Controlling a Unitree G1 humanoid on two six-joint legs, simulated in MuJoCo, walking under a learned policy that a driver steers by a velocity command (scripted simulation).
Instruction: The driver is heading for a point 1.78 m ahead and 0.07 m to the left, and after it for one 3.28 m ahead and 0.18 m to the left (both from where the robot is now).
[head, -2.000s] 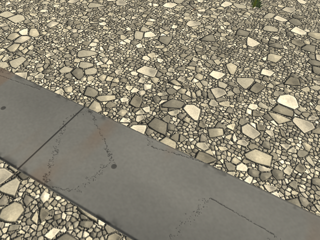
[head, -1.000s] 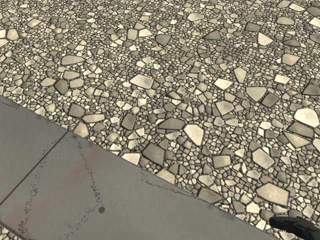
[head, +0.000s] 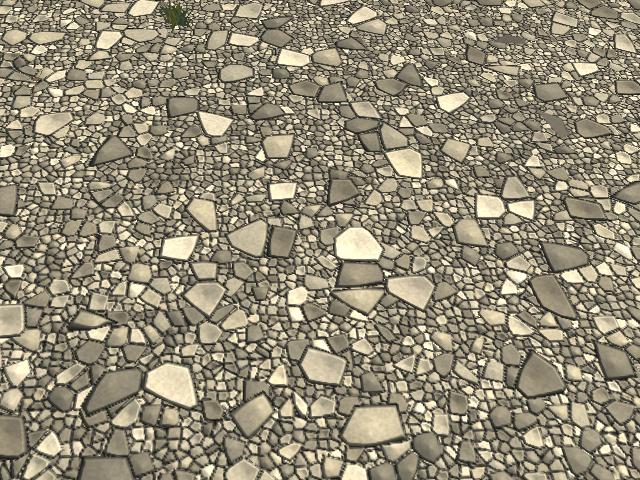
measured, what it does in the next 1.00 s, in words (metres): steps on the spot: right foot, then left foot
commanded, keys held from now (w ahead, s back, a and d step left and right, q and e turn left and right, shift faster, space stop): e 0.08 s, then no key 0.92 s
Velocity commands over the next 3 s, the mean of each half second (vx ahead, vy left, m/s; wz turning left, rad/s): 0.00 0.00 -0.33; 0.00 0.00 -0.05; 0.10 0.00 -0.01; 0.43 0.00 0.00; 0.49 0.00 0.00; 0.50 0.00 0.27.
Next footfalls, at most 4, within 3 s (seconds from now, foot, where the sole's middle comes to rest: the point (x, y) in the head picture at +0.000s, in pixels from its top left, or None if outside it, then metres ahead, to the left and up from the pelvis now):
0.30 right None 0.02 -0.15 -0.78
0.62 left None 0.04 0.09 -0.78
1.92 left None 0.43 0.03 -0.78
2.48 right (417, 377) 0.71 -0.25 -0.78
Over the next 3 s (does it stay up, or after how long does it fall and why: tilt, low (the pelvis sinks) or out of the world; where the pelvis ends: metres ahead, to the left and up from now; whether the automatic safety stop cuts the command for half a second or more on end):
stays up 0.84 -0.13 -0.02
